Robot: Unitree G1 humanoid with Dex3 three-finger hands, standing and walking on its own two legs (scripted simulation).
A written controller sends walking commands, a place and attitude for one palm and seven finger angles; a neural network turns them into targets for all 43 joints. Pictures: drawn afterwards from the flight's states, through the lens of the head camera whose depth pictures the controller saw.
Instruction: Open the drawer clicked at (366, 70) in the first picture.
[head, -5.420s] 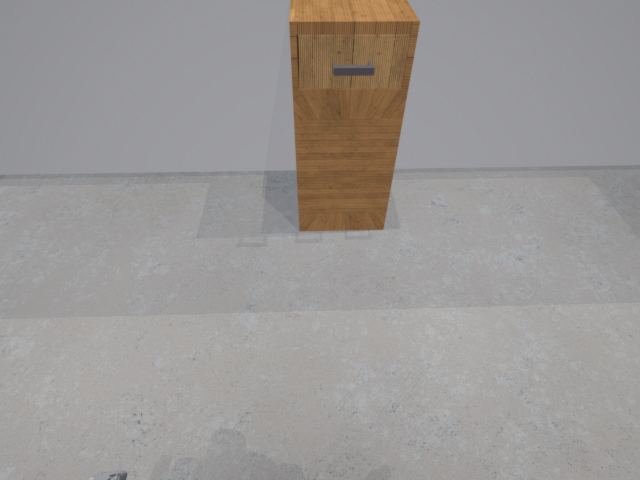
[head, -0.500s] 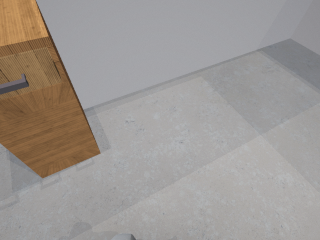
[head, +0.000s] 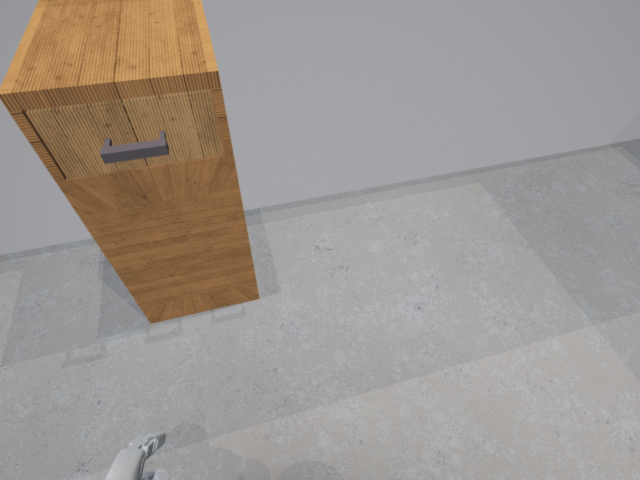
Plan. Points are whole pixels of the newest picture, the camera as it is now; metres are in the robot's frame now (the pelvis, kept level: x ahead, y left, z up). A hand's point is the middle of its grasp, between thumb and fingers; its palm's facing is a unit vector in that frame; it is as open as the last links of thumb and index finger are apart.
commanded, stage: turn to face it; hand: left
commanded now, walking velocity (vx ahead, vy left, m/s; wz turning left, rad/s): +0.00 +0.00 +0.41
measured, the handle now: (135, 144) +0.72 +0.39 -0.03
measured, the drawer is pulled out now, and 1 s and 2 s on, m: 0.00 0.00 0.00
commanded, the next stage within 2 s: take the last steps up to it in 0.26 s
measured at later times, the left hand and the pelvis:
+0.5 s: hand out of the picture -0.06 +0.20 -0.18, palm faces +0.27 -0.93 -0.23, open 7.4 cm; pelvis -0.03 +0.00 -0.01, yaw +13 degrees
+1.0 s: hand out of the picture +0.13 +0.20 -0.17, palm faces +0.22 -0.95 -0.21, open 7.4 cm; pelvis +0.09 +0.00 -0.02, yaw +14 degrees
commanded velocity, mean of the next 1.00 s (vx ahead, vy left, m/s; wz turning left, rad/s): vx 0.20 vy -0.02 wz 0.13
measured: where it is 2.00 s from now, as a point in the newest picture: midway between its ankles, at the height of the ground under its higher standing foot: (297, 468)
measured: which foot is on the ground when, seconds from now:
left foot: down 0.00-0.10, up 0.12-0.48, down 0.50-0.98, up 1.00-1.00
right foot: up 0.00-0.08, down 0.10-0.50, up 0.52-0.94, down 0.96-1.00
